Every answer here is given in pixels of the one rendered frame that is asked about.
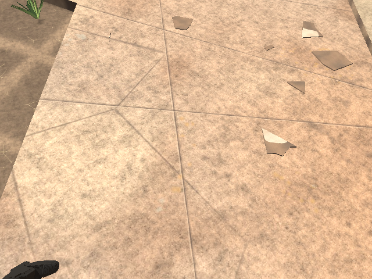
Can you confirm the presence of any robot left hand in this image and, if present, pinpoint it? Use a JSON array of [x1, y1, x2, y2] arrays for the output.
[[3, 260, 59, 279]]

